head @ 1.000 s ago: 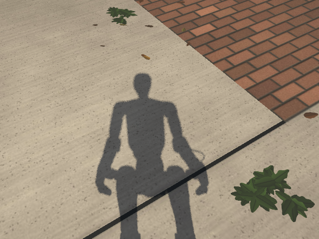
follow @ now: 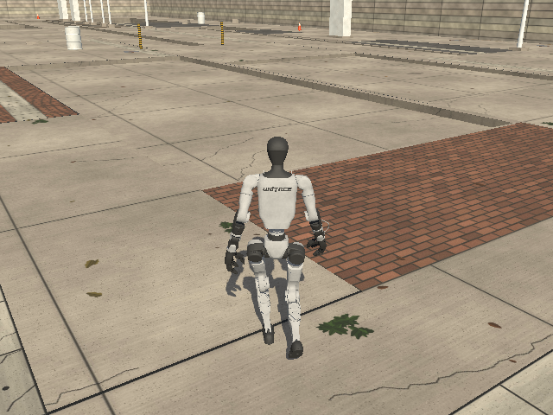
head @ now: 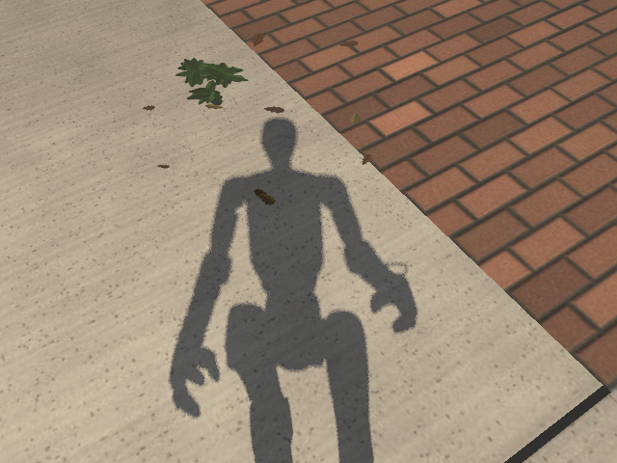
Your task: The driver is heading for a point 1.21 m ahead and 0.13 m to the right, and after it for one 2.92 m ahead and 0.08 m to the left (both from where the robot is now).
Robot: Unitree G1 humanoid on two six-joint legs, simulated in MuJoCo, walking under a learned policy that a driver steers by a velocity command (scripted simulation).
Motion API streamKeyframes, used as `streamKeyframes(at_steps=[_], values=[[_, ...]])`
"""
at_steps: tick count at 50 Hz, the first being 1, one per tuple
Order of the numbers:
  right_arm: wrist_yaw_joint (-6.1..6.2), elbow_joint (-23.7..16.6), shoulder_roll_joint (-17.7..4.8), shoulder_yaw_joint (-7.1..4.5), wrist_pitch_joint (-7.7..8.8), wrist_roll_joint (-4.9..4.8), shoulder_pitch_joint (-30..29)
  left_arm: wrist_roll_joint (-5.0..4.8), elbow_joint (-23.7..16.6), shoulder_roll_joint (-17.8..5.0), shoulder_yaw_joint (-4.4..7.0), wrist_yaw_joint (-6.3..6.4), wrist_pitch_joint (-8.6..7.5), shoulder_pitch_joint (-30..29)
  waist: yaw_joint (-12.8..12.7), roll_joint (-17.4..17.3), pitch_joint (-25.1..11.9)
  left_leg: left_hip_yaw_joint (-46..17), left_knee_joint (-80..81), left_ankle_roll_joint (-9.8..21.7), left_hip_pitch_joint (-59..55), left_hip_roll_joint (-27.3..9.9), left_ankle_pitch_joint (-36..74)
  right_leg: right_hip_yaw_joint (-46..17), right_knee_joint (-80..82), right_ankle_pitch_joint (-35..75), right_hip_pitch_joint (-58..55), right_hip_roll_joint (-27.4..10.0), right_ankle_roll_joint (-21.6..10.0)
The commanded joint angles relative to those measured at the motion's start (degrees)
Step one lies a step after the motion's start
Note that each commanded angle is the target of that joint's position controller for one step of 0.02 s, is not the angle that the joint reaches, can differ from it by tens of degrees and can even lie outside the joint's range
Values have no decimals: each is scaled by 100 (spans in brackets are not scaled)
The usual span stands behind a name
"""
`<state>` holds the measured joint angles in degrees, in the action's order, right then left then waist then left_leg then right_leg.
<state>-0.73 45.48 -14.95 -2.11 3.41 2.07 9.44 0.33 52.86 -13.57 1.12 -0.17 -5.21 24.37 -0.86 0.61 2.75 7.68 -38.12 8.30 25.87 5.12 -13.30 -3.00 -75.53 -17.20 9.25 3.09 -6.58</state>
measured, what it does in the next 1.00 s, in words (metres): walks ahead: right foot, then left foot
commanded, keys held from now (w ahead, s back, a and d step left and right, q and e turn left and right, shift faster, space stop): w+shift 0.92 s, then w+e+shift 0.08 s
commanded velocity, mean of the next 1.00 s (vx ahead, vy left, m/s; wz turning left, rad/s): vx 1.00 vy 0.00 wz -0.01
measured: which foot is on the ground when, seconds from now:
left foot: down 0.00-0.36, up 0.38-0.82, down 0.84-1.00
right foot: up 0.00-0.36, down 0.38-0.82, up 0.84-1.00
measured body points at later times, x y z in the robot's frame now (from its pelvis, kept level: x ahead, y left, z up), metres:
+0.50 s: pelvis +0.48 -0.04 +0.02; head +0.51 -0.04 +0.47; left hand +0.57 +0.23 -0.11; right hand +0.51 -0.31 -0.12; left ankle +0.31 +0.08 -0.58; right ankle +0.54 -0.11 -0.71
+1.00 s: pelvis +0.98 +0.01 +0.03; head +0.99 +0.01 +0.47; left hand +1.06 +0.27 -0.10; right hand +1.01 -0.27 -0.11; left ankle +0.99 +0.07 -0.71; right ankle +0.89 -0.13 -0.60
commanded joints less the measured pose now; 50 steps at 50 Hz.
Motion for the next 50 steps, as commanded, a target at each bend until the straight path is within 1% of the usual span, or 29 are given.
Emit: streamKeyframes(at_steps=[1,4,8,11,13,15,17,18,19,20,21,22,23,24,26,28,31,32,35,38,39,41,42,43,44,45,46,48,50], values=[[-9,250,-312,-164,153,22,998,96,-776,-507,44,-76,-79,-488,143,236,-42,-3483,2729,800,-1882,-1958,-1595,-363,-671,238,2855,-675,-89],[7,542,-260,-90,339,-103,1167,229,-905,-184,-71,-239,176,-671,-254,-128,465,-2422,3291,570,-785,-1534,-1255,-213,128,265,2796,-1040,155],[-96,622,-342,-75,475,-225,1497,198,-1433,-315,-133,-281,117,-2164,16,55,858,-1230,3729,396,-718,-919,725,468,2165,1861,3046,-1123,302],[-56,751,-562,-93,569,-339,1903,91,-1567,-162,-224,-377,49,-2757,238,-42,734,-940,4047,155,-1049,-1042,2478,866,3593,3156,2024,-828,150],[-17,873,-687,-85,537,-281,2159,73,-1596,-263,-211,-340,44,-2992,355,-143,635,-768,3847,32,-2183,-1143,3797,1029,4160,3154,2116,-608,36],[61,928,-918,-100,460,-190,2202,146,-1571,-466,-141,-271,31,-2917,248,-447,226,-673,3140,-74,-3190,-1309,5848,1182,4419,2502,1883,-211,-79],[191,994,-1180,-150,298,-12,2089,139,-1282,-829,20,-143,37,-1771,-410,-838,-544,-689,1426,-130,-3579,-1560,7233,1000,4417,1487,741,114,-234],[237,965,-1269,-181,204,40,1842,122,-874,-1035,139,-48,56,-556,-985,-811,-1097,-596,-27,-131,-3323,-1544,7006,923,4610,1173,-376,121,-341],[237,869,-1100,-158,188,71,1648,198,-568,-1344,284,65,89,547,-1400,-686,-1602,-572,-1821,-85,-2170,-1322,5505,326,4273,284,-1814,-509,-506],[72,615,47,84,258,-168,2364,427,-537,-1865,449,104,77,637,-587,1225,-2285,-660,-4450,-287,484,-320,-168,-2658,4435,-876,-3769,-2409,-1271],[82,568,-501,-1,376,-318,2108,240,-518,-1513,456,-34,95,575,-795,931,-2751,-1393,-5119,-146,1335,-61,-1134,-4469,5584,-1457,-3902,-2529,-1437],[117,308,-603,-13,402,-330,1251,197,-457,-1263,425,-63,41,-1,-589,527,-1471,-1376,-4833,-80,1826,-521,-432,-3378,5865,-1018,-2968,-2241,-1192],[95,220,-556,22,412,-257,906,180,-391,-912,367,-95,-12,-224,-453,-52,-906,-1318,-4440,-73,1699,-703,-179,-2687,6021,-387,-2042,-2078,-1069],[51,202,-432,47,360,-177,773,215,-314,-662,304,-91,-50,-342,-218,-275,-513,-1355,-4125,-90,1457,-859,-142,-2130,6163,-58,-1274,-1818,-879],[-94,146,-168,111,162,2,896,160,-100,-336,174,-46,-111,-296,214,-61,-193,-1351,-3659,-228,1032,-1051,-197,-1501,6531,-70,-245,-1495,-663],[-190,-70,-64,166,59,76,480,34,33,-460,187,-50,-207,-171,320,90,251,-1160,-3182,-379,1395,-1260,-106,-1084,6955,100,171,-1360,-640],[-248,-536,-159,242,87,60,-625,-1,55,-580,193,-120,-294,-54,208,45,679,-681,-1591,-487,1425,-1332,1094,-242,7353,1378,571,-949,-566],[-280,-593,-128,278,119,19,-849,-40,60,-570,186,-133,-324,-8,150,-22,680,-493,-909,-472,1007,-1233,1646,29,7407,1869,704,-772,-464],[-319,-718,-149,324,150,-87,-1361,-123,196,-887,225,-105,-394,350,-14,39,715,-203,238,-282,231,-966,2659,223,7895,3068,198,-1042,-367],[-212,-710,-439,232,164,-23,-1323,-19,312,-1129,236,-37,-297,569,53,283,273,51,650,-75,72,-480,2033,464,7014,5847,-1363,-1223,-193],[-159,-621,-574,169,164,-4,-951,60,345,-1257,257,18,-224,591,271,472,-100,66,628,-5,-334,-253,1532,497,6264,6833,-1693,-1316,-132],[14,30,-960,-47,138,-9,1114,190,339,-1443,308,145,-33,315,1262,608,-1111,-124,734,182,-2345,-121,735,608,3610,6950,-1339,-1318,-36],[125,267,-1351,-203,102,69,2151,235,232,-1132,247,145,-19,288,1564,363,-1701,-1060,379,343,-3717,-1002,-514,591,1631,5257,-184,-1052,-69],[118,279,-1810,-354,118,250,2071,-59,9,-28,11,-28,-77,1122,672,-1643,-2476,-4439,1080,1229,-5491,-2824,-1954,321,-960,-666,2366,51,180],[12,290,-1439,-360,91,21,1923,-91,-82,-716,132,17,-174,527,929,-916,-2484,-5573,2069,1120,-5318,-2648,-2155,-326,-1298,-725,3080,16,-22],[3,348,-1178,-318,152,-1,1368,-120,-337,-781,151,45,-202,-302,718,-599,-1265,-4342,2188,901,-4364,-2411,-1347,-245,-986,-7,3460,-382,-60],[-28,414,-838,-263,205,1,1177,-46,-403,-704,110,31,-212,-582,569,-20,-801,-3659,2282,801,-3474,-2225,-560,-207,-604,215,3261,-556,-65],[3,552,-328,-115,280,43,1005,77,-373,-445,58,-83,-28,-409,56,1,-388,-2622,2603,437,-2134,-1899,-305,-308,-117,296,2621,-810,-6],[2,698,-254,-78,402,-73,1076,134,-441,-233,22,-197,171,-527,-133,-214,-3,-2003,3058,233,-1566,-1774,-295,-295,260,323,2642,-1001,106]])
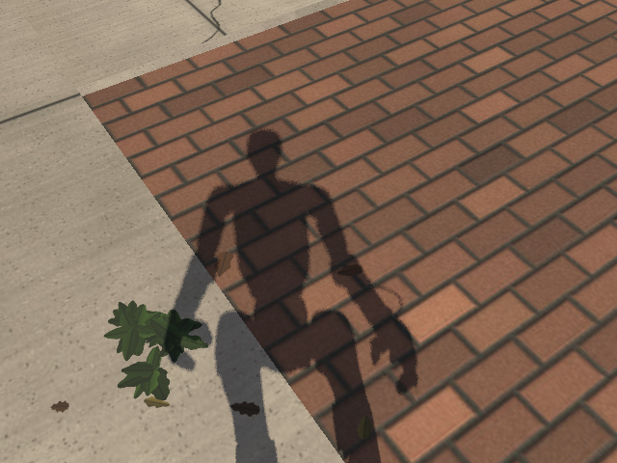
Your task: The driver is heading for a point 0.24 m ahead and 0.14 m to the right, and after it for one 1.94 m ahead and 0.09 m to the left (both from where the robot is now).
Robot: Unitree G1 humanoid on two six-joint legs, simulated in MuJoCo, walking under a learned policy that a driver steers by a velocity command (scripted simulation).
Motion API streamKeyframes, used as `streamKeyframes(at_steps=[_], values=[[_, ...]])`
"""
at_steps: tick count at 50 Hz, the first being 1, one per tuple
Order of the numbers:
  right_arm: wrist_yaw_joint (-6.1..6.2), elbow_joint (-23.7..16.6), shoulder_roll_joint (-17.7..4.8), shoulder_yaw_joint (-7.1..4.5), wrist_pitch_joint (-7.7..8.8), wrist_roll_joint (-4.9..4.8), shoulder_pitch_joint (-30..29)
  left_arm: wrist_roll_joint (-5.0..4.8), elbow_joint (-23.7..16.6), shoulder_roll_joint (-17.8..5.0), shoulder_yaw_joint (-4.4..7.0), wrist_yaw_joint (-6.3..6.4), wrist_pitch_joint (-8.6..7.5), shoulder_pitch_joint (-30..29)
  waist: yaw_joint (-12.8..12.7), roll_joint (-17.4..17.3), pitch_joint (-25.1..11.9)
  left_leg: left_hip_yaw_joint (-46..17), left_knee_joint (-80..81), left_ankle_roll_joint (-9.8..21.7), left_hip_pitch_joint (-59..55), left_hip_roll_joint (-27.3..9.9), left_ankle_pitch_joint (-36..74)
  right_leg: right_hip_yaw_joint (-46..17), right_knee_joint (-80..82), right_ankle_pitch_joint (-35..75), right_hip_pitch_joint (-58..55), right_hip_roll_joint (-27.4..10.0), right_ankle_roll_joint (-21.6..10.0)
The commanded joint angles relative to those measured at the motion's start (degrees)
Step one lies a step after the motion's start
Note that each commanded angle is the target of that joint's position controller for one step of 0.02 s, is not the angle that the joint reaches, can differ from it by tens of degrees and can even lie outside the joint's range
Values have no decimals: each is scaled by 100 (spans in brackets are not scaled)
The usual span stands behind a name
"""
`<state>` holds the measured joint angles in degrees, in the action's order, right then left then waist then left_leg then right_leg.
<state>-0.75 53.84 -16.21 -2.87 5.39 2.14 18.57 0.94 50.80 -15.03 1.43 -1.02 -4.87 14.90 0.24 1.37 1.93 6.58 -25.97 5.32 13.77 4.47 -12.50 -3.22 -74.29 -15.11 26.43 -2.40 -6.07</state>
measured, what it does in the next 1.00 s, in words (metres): walks ahead: right foot, then left foot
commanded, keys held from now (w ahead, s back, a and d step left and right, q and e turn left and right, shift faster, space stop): w+e+shift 0.40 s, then w+q+shift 0.60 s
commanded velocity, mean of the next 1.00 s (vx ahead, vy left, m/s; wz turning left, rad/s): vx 1.00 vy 0.00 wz -0.07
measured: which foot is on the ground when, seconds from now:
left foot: down 0.00-0.30, up 0.32-0.74, down 0.76-1.00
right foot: up 0.00-0.28, down 0.30-0.74, up 0.76-1.00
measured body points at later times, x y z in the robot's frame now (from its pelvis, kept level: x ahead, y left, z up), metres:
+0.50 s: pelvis +0.48 -0.08 +0.00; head +0.49 -0.07 +0.44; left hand +0.55 +0.20 -0.14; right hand +0.58 -0.36 -0.08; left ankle +0.57 +0.08 -0.65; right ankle +0.45 -0.08 -0.74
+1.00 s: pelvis +0.97 -0.15 +0.00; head +0.98 -0.15 +0.45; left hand +1.21 +0.05 -0.06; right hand +0.88 -0.42 -0.13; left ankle +0.92 -0.11 -0.73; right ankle +1.07 -0.34 -0.66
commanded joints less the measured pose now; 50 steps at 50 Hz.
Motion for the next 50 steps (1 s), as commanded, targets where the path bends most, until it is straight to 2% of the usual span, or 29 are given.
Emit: streamKeyframes(at_steps=[1,4,8,10,12,14,15,16,17,18,19,21,23,26,27,30,33,35,36,37,38,39,40,41,42,43,45,46,50], values=[[-11,-93,-200,-13,261,-124,197,91,-349,-74,-22,-148,197,133,-249,-328,310,-1542,2027,443,-200,-1660,-82,-208,313,336,1147,-518,97],[-54,-72,-203,11,347,-116,270,5,-669,-91,-66,-210,227,-690,-141,-302,575,-234,2277,76,-79,-1141,1427,255,1370,1511,1322,-363,84],[33,48,-364,52,425,-193,714,-32,-1001,-42,-161,-308,125,-1674,84,-182,769,512,2491,-229,-552,-1215,3395,1071,3202,2729,733,-85,-140],[160,36,-602,41,380,-177,817,5,-958,-206,-125,-327,103,-1618,-6,-393,510,737,1986,-400,-1453,-1340,5491,1392,3610,2688,482,297,-308],[337,-43,-939,-39,202,-102,786,24,-784,-478,-36,-292,121,-974,-415,-748,-45,820,686,-541,-2124,-1502,7418,1579,3723,1966,-137,779,-429],[415,-257,-1186,-141,-22,18,267,12,-191,-937,208,-207,146,1142,-1430,-894,-1039,658,-2101,-485,-1657,-1708,7785,1270,3693,1229,-2160,986,-749],[360,-312,-1250,-200,-74,46,-8,-10,26,-1162,394,-89,193,2007,-1849,-640,-1221,694,-4317,-428,-787,-1346,5729,688,4068,692,-3144,726,-1014],[219,-658,-364,-5,61,130,-145,-68,65,-1493,503,10,278,1502,-1005,1040,-808,366,-6292,-487,1433,-345,-1005,-862,3728,1642,-3949,-197,-1241],[158,-1287,-280,84,170,-179,110,61,-128,-1984,641,10,347,1277,-647,1497,-1913,-853,-7501,-685,3441,-20,-1713,-3888,4937,282,-5469,-1170,-2623],[154,-1337,-480,147,308,-84,-351,63,-265,-1590,623,69,354,1117,-753,151,-1466,-1263,-6944,-503,3890,-417,-1158,-4412,5912,-666,-5066,-1289,-2331],[119,-1346,-572,133,362,-69,-576,31,-173,-1177,541,98,340,946,-489,-572,-644,-1265,-6160,-456,3663,-677,-768,-3902,6172,-676,-3962,-1116,-1974],[96,-1305,-404,188,178,136,-515,10,-192,-879,428,151,201,597,93,-978,-95,-1180,-5313,-585,2823,-1030,-728,-2767,6183,318,-2315,-694,-1591],[3,-1241,-185,264,-91,218,-354,-55,-157,-598,282,143,-3,488,345,-861,128,-967,-4477,-693,2151,-1311,-692,-1932,6436,535,-1130,-334,-1323],[-88,-1523,-175,295,-208,16,-1290,-79,-81,-763,323,19,-198,766,-49,-486,444,-447,-3146,-518,2219,-1336,703,-752,6867,1849,-994,195,-771],[-120,-1674,-57,346,-181,-47,-1517,-98,-79,-773,316,-27,-251,919,-173,-132,518,-400,-2416,-397,2066,-1393,1303,-554,6869,2496,-970,127,-589],[-192,-1764,-36,365,-116,-159,-2221,-110,99,-730,280,-22,-338,1407,-597,-176,544,15,-1200,-30,1805,-1012,2476,-50,7303,3471,-1809,13,-154],[-212,-1695,-285,282,-76,-170,-2163,9,160,-924,259,118,-348,1440,-471,125,339,215,-710,238,1772,-491,2294,500,6884,6084,-3144,-310,181],[-199,-1526,-549,176,-78,-128,-1725,132,143,-1118,286,287,-239,1333,-98,444,-125,333,-634,321,1297,-30,1723,687,6030,7577,-3764,-511,360],[-186,-1272,-748,88,-101,-122,-891,228,96,-1200,306,366,-154,1151,345,538,-524,349,-697,393,613,208,1412,781,4966,8273,-3823,-627,433],[-152,-846,-943,-27,-135,-146,390,296,-20,-1307,339,414,-71,785,945,609,-1012,256,-763,500,-435,282,1153,877,3480,8471,-3523,-662,489],[-84,-474,-1144,-180,-177,-125,1749,263,-191,-1444,383,435,-26,191,1776,386,-1282,-266,-481,849,-1740,-58,792,1032,1125,7401,-2409,-377,508],[-16,-253,-1450,-294,-256,-104,1983,287,-438,-564,170,325,-157,147,1256,-1159,-1288,-1707,-1270,1290,-3289,-1058,1021,784,-1240,302,73,523,535],[-35,-403,-1573,-346,-314,-91,1338,-52,-871,-475,84,207,-283,444,642,-2050,-2027,-5211,266,2409,-4378,-2049,-406,-77,-2514,-1349,2147,1016,740],[-23,-652,-1204,-347,-311,-86,880,41,-959,-684,-4,198,-378,44,706,-595,-1443,-5219,962,2182,-3775,-2046,-943,-495,-1965,-582,2463,441,533],[-13,-604,-895,-284,-314,-120,717,97,-1026,-772,-10,139,-425,-283,503,180,-875,-4677,1157,1900,-2760,-1860,-953,-452,-1318,-221,2182,199,474],[3,-546,-733,-247,-293,-115,612,179,-1074,-678,-47,116,-404,-370,198,566,-360,-4178,1292,1673,-1747,-1590,-446,-334,-809,-196,1835,41,478],[67,-502,-674,-179,-187,-166,515,382,-1223,-499,-128,55,-137,-353,-224,507,80,-3520,1485,1479,-410,-1102,-91,-230,-203,-393,1350,-179,662],[50,-524,-739,-188,-124,-195,496,394,-1321,-452,-163,40,-27,-391,-301,326,206,-3298,1600,1459,74,-933,-67,-124,250,-503,1209,-271,738],[10,-648,-903,-281,-13,-233,550,216,-1922,-341,-304,-66,16,-1700,49,-149,578,-2670,1964,1150,1185,-372,1045,363,2719,1219,345,-238,933]])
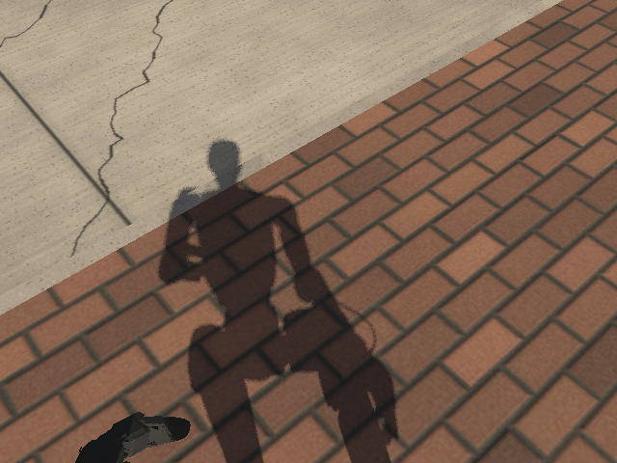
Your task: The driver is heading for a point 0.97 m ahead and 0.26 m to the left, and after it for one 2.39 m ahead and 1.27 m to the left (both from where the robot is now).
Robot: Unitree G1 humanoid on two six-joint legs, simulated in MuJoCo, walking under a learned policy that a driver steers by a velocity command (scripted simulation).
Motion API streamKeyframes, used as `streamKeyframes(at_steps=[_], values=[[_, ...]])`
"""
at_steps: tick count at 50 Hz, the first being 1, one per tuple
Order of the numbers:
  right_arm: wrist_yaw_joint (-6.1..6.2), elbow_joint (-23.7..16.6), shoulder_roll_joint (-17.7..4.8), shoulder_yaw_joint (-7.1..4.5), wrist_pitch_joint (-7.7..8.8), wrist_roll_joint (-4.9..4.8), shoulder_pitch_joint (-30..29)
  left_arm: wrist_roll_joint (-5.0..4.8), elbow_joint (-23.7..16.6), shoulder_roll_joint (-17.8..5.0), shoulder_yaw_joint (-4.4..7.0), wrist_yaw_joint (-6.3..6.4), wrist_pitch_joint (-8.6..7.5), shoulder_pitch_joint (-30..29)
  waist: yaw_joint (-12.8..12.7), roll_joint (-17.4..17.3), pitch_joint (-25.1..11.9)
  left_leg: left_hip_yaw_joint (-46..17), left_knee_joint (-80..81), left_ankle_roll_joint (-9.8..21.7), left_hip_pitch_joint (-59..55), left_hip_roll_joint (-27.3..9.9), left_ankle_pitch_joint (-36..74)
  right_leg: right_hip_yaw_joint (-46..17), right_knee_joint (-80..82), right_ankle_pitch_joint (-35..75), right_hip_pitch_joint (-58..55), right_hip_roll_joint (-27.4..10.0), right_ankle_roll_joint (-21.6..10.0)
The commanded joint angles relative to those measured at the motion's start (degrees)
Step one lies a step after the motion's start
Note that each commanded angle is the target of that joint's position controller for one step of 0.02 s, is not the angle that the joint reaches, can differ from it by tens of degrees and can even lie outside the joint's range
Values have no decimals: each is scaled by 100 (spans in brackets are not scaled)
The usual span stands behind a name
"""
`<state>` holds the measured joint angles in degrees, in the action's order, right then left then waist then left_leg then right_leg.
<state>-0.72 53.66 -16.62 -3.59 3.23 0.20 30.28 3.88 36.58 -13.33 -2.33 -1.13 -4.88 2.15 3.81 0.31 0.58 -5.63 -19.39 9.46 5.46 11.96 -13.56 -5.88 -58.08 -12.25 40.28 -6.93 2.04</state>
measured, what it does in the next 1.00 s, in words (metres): walks ahead, turning left: right foot, then left foot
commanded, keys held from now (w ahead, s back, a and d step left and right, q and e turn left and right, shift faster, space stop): w+q+shift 0.80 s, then w+e+shift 0.08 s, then e+shift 0.12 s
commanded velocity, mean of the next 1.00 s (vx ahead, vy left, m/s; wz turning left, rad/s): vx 0.97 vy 0.00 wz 0.82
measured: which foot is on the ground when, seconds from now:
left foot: down 0.00-0.20, up 0.22-0.62, down 0.64-1.00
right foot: up 0.00-0.16, down 0.18-0.64, up 0.66-1.00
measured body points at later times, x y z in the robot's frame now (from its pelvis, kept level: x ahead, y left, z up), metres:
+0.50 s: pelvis +0.46 -0.01 -0.01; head +0.48 +0.01 +0.44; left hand +0.27 +0.24 -0.13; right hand +0.80 -0.11 -0.05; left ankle +0.56 +0.15 -0.67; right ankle +0.36 -0.18 -0.74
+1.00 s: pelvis +0.85 +0.24 -0.02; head +0.87 +0.27 +0.43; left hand +0.85 +0.56 -0.09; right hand +1.05 +0.03 -0.14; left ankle +0.68 +0.15 -0.74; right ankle +1.11 +0.31 -0.70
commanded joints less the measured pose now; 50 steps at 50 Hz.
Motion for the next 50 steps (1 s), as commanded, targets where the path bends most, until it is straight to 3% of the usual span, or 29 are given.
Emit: streamKeyframes(at_steps=[1,4,6,7,8,9,10,11,12,13,14,15,18,22,24,26,28,30,31,32,33,34,36,37,40,43,46,48,50], values=[[-15,-619,-903,-244,201,-72,-501,-126,-556,-456,50,-67,9,-586,-156,-138,604,-1400,1239,582,1872,-1074,1646,687,1575,1468,-1294,325,93],[-32,-602,-1025,-325,169,-103,-186,-206,-696,-561,76,-19,-12,-871,167,-358,289,-1568,843,342,783,-1228,2759,655,2349,1914,-1468,569,-22],[35,-650,-1090,-359,139,-77,-264,-199,-696,-717,137,39,-46,-712,61,-384,65,-1667,242,132,247,-1272,3487,553,2957,1605,-1965,739,-97],[51,-673,-1219,-388,144,-49,-315,-205,-576,-946,236,99,-67,-289,-137,-358,-306,-1671,-429,2,39,-1273,4241,537,3011,1201,-2557,884,-164],[36,-724,-1427,-428,158,-17,-520,-239,-373,-1177,354,171,-104,562,-638,-360,-836,-1613,-1509,-109,101,-1200,4448,484,3038,798,-3503,866,-234],[10,-829,-1335,-407,216,6,-845,-195,-106,-1472,501,277,-136,1767,-1279,-317,-1426,-1500,-2909,-187,856,-1005,3760,142,2761,209,-4923,385,-358],[34,-1034,-456,-177,278,46,-945,-27,93,-1845,650,389,-138,3011,-1546,693,-2235,-961,-4839,-112,1840,-716,72,-1307,2730,-1535,-6261,-1170,-488],[27,-1449,-136,-8,237,-285,-163,50,47,-2285,770,322,-75,2362,-722,2618,-2962,-328,-6223,-274,3407,-419,-1638,-4754,4022,-2774,-6918,-2409,-1201],[101,-1195,-647,-38,95,-81,-711,-2,-111,-1525,720,277,-19,1743,-825,1256,-1937,-154,-6436,-218,4038,-1014,-913,-4273,4241,-3600,-6094,-1945,-1199],[41,-1223,-766,-82,35,39,-1244,-65,-80,-1023,593,251,-11,1466,-881,568,-1092,4,-6109,-269,4084,-1216,-423,-2989,4168,-2694,-5308,-1594,-1069],[-34,-1253,-710,-86,-14,86,-1483,-31,79,-858,558,225,-13,1485,-819,97,-628,62,-5924,-328,3957,-1376,-296,-2163,4227,-1472,-4676,-1376,-1001],[-127,-1364,-564,-66,-80,169,-1730,-54,288,-816,539,243,-41,1665,-748,97,-325,52,-5780,-347,3899,-1538,-295,-1479,4314,-755,-4259,-1148,-905],[-269,-1757,-182,65,-300,179,-2088,-257,744,-570,497,126,-191,1951,-449,515,15,157,-5637,-388,4140,-1810,-267,-323,4571,550,-3836,-1023,-695],[-406,-2238,-249,160,-342,165,-2744,-251,825,-749,532,94,-306,1531,-151,482,397,474,-4551,-394,3915,-1806,952,1199,5063,1677,-3229,-686,-500],[-490,-2345,-290,200,-336,170,-3157,-254,940,-894,560,105,-318,1688,-238,220,658,991,-3478,-272,3467,-1651,1429,1779,5277,2222,-3206,-472,-402],[-529,-2364,-270,230,-311,167,-3402,-242,1026,-1120,599,136,-298,1979,-305,182,700,1499,-2736,-49,2886,-1309,1498,2164,5055,4059,-3531,-419,-284],[-483,-2219,-430,176,-281,159,-3060,-243,1013,-1463,678,218,-188,2211,-70,470,303,1772,-2517,130,2270,-875,1098,2233,4125,6560,-4171,-560,-210],[-366,-1777,-777,-6,-247,143,-1479,-197,880,-1804,779,285,19,1928,792,668,-526,1582,-2478,379,576,-561,500,2091,1975,7519,-4024,-854,-303],[-244,-1353,-1035,-181,-220,144,-233,-175,740,-1796,788,263,102,1703,1260,453,-1039,1183,-2052,569,-1025,-492,309,1982,184,6561,-3155,-826,-344],[-80,-1241,-1384,-410,-304,-67,-312,-170,670,-1436,756,181,123,1567,1031,-681,-909,201,-1568,700,-2020,-903,-6,1960,-2135,1080,-1611,303,-172],[-73,-1592,-2156,-499,-419,175,-983,-199,-45,-990,593,121,26,2119,46,-1588,-1542,-3061,-872,1821,-3320,-2424,239,1231,-4058,-1699,623,884,129],[10,-1762,-1963,-509,-456,158,-621,-190,-252,-1231,566,126,-131,1461,499,-406,-1947,-4009,32,1971,-3251,-2654,-634,207,-3993,-1247,1100,694,68],[127,-1433,-1386,-372,-305,84,-824,-163,-283,-1111,483,158,-203,1138,-91,387,-273,-3360,524,1479,-1215,-2353,-353,111,-2556,-972,873,148,28],[172,-1453,-1287,-324,-204,92,-1031,-54,-233,-1033,447,174,-109,1186,-353,480,-25,-2835,500,1329,-408,-2048,106,117,-2195,-1105,431,28,70],[137,-1469,-979,-183,12,50,-1224,34,-260,-916,410,150,242,1227,-702,360,254,-2026,696,1247,1248,-1519,506,262,-1049,-1342,-406,-160,302],[81,-1300,-765,-117,168,23,-1127,-88,-519,-494,220,15,205,457,-482,81,462,-1093,1009,851,1834,-1086,1068,633,799,806,-1038,-198,136],[-14,-1049,-769,-100,285,-105,-589,-213,-453,-444,202,-43,140,67,-31,34,498,-691,1063,470,1131,-1270,2627,953,2052,2606,-1526,106,-293],[25,-859,-879,-88,255,-85,-258,-168,-510,-572,263,-62,98,-290,204,152,603,-536,799,156,83,-1429,3716,1083,2700,2475,-1156,348,-540],[103,-739,-1159,-129,212,46,-265,-116,-354,-721,350,-49,82,112,-10,-252,164,-252,130,-149,-561,-1599,5461,1250,2612,1814,-1680,858,-738]])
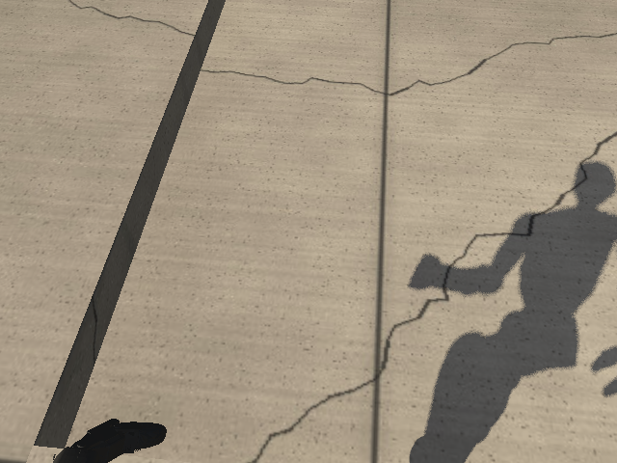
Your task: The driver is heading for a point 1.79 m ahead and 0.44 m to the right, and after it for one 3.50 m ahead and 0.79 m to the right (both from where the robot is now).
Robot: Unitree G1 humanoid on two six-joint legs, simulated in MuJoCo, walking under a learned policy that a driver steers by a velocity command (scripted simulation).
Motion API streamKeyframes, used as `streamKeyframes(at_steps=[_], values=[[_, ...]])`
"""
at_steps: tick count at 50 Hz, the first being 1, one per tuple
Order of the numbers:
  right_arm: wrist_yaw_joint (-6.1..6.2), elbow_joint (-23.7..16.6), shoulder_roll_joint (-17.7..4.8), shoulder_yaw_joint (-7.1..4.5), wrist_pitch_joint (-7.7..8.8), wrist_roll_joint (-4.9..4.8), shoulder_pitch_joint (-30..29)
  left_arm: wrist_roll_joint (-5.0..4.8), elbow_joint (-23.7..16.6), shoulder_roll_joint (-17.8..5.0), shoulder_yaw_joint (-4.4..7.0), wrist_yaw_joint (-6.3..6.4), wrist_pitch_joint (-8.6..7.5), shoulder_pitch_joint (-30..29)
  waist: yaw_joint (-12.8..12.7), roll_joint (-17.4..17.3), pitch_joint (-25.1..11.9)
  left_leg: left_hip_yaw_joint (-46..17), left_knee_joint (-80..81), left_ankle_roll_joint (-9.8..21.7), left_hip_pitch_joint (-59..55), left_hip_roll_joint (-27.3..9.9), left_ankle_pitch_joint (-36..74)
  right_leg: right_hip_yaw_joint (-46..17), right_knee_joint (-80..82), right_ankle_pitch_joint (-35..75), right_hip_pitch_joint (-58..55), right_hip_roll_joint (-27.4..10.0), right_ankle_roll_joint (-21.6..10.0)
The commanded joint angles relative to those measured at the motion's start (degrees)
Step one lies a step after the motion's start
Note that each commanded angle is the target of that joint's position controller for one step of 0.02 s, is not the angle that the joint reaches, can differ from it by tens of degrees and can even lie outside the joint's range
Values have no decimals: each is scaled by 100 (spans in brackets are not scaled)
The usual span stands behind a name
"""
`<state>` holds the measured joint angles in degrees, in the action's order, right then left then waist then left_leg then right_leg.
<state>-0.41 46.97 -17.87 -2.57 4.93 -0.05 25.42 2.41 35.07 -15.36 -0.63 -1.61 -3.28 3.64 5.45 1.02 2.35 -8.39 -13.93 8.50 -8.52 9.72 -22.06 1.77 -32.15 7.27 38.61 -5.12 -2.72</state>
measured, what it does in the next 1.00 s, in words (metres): walks ahead, turning right: right foot, then left foot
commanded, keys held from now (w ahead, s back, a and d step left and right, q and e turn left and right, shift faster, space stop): e+shift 0.68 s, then shift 0.14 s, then q+shift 0.18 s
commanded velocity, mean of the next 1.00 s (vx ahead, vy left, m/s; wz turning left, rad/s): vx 0.15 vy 0.00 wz -0.59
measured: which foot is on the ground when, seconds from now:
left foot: down 0.00-0.04, up 0.06-0.64, down 0.66-1.00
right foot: up 0.00-0.04, down 0.06-0.64, up 0.66-1.00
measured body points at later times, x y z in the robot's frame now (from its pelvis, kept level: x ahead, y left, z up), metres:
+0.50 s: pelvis +0.24 -0.04 +0.02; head +0.26 -0.07 +0.46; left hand +0.40 +0.23 -0.08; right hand +0.34 -0.34 -0.08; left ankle +0.33 +0.08 -0.65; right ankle +0.24 -0.11 -0.72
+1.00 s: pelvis +0.28 +0.00 +0.02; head +0.32 +0.01 +0.47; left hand +0.57 +0.09 -0.10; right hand +0.16 -0.24 -0.08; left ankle +0.32 +0.05 -0.72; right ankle +0.18 -0.12 -0.68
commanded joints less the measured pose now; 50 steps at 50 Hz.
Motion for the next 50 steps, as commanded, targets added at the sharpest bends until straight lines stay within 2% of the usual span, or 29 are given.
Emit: streamKeyframes(at_steps=[1,2,3,4,5,6,8,9,11,14,16,18,19,22,24,26,30,31,32,33,34,35,36,37,38,41,45,47,50], values=[[136,-78,-1105,-251,15,147,61,-19,70,-720,275,24,-118,804,-592,-534,-399,165,-1211,-241,686,-1381,7044,386,-65,-515,-2164,921,-345],[195,-124,-1158,-271,-26,154,-294,-98,414,-816,338,33,-167,1907,-1224,-596,-748,439,-2455,-391,789,-1308,7049,215,214,-238,-3010,925,-403],[253,-240,-989,-247,-41,120,-478,-104,691,-1087,422,60,-201,2766,-1599,-246,-1105,783,-4260,-564,1371,-991,5545,-399,335,1070,-3969,350,-532],[263,-390,-195,-129,-83,10,398,-11,665,-1654,544,7,-165,2691,-843,1624,-1879,1045,-7193,-992,3461,12,-825,-2604,-590,4775,-5903,-1346,-1528],[261,-431,-533,-87,-75,48,654,-280,512,-1491,597,-60,-87,2612,-896,1290,-3157,365,-8105,-994,4369,47,-949,-4286,-48,4928,-6781,-1671,-2174],[276,-523,-660,-63,-87,69,-22,-322,281,-1249,608,-2,-17,2097,-943,516,-2645,196,-7991,-1001,4663,-425,-299,-3726,213,4055,-6204,-1447,-2102],[206,-763,-599,-1,-137,211,-937,-324,334,-913,516,69,122,1748,-793,-234,-1154,363,-7055,-967,4729,-759,-11,-2874,743,3065,-4493,-825,-1709],[196,-864,-569,8,-271,287,-1027,-335,417,-889,503,112,152,1842,-664,-362,-788,383,-6578,-997,4511,-842,53,-2708,946,3109,-3819,-633,-1558],[250,-933,-434,45,-528,318,-998,-315,505,-996,520,100,163,1853,-416,-403,-527,379,-5605,-1095,4031,-942,-4,-2434,1148,3311,-2933,-395,-1441],[285,-1044,-291,109,-648,292,-1130,-229,475,-1162,566,89,180,1710,-309,-15,-802,496,-4731,-1168,3726,-880,248,-2205,1070,3606,-2480,-39,-1258],[239,-1173,-203,159,-733,293,-1422,-257,442,-1168,599,160,313,1694,-349,193,-1026,630,-4851,-1143,3667,-796,892,-2193,969,3667,-2384,144,-901],[222,-1276,-314,138,-777,268,-1722,-304,375,-1176,628,215,450,1716,-453,236,-1031,534,-4790,-1141,3827,-803,1102,-2373,929,2867,-2425,323,-593],[196,-1221,-374,117,-740,240,-1701,-221,237,-1191,631,251,485,1605,-498,281,-1172,589,-5211,-1071,3759,-785,1678,-2524,911,2642,-2476,285,-557],[186,-1274,-520,74,-629,231,-1946,-191,101,-1221,694,276,583,1590,-627,331,-999,251,-5283,-1029,4227,-771,1136,-3156,814,1648,-2947,234,-820],[179,-1419,-407,135,-582,183,-2353,-239,94,-1170,721,271,649,1676,-807,504,-596,233,-4503,-1049,4573,-690,443,-3357,821,1199,-3305,335,-891],[136,-1457,-380,162,-542,121,-2390,-211,32,-1185,761,260,729,1638,-902,715,-592,219,-3972,-1028,4341,-575,311,-3581,665,1457,-3596,311,-898],[170,-1275,-455,120,-457,14,-1729,-226,-253,-1191,753,170,774,969,-629,701,-555,162,-2458,-975,2731,-418,119,-3964,575,1414,-2940,440,-653],[236,-1273,-498,90,-455,-3,-1671,-318,-232,-1182,745,193,746,986,-572,548,-379,-88,-1234,-948,2407,-540,123,-4161,580,376,-2815,478,-439],[274,-1172,-541,55,-435,82,-1488,-370,-233,-1112,732,201,756,853,-455,163,-480,-60,-852,-850,1507,-742,1258,-3704,-113,-1112,-2221,927,-142],[325,-1296,-883,5,-459,76,-1729,-370,-232,-620,633,227,750,1450,-905,-1148,-650,-1344,-360,-472,788,-2113,2531,-2514,-1481,-3837,-1536,1669,191],[287,-1453,-1041,15,-494,7,-1529,-212,-207,-1137,753,314,767,1750,-898,-1067,-678,-2351,-817,88,613,-3268,5424,-1569,-2477,-5065,-666,1865,387],[266,-1306,-835,-30,-462,41,-1209,-70,-165,-1453,818,295,781,1330,-654,-783,-650,-2198,-797,466,889,-3260,5940,-1130,-3352,-4475,-519,1434,430],[245,-1334,-545,36,-451,51,-1405,-87,-105,-1475,828,235,816,1137,-720,-476,-485,-1566,-752,514,1258,-2928,5710,-1029,-3769,-3976,-614,1211,458],[233,-1412,-449,66,-471,105,-1647,-155,-62,-1422,805,156,846,980,-753,-391,-386,-999,-682,495,1521,-2519,5326,-932,-4063,-3556,-697,1167,491],[237,-1461,-498,79,-465,112,-1780,-219,-48,-1442,799,92,860,966,-802,-612,-362,-612,-711,418,1604,-2224,5236,-894,-4107,-3289,-677,1105,538],[214,-1285,-546,53,-451,149,-1275,-287,27,-1187,656,30,885,760,-584,-814,-425,-188,-688,250,1316,-1920,5113,-786,-3856,-2939,-552,1140,621],[154,-946,-290,187,-353,90,-913,-253,244,-633,401,148,945,607,-501,-979,-576,-309,-516,-63,1053,-1819,4624,-1066,-1968,-2950,-1168,1136,637],[106,-879,-557,93,-403,9,-916,-200,223,-661,362,189,967,361,-507,-1194,-489,-603,-439,-95,1058,-1734,4054,-420,-1296,-3181,-1372,902,619],[-7,-798,-937,-119,-493,12,-481,-271,146,-745,376,286,906,73,-299,-1183,-451,-1173,-619,154,885,-1856,4202,-415,-1018,-3159,-1251,919,501]])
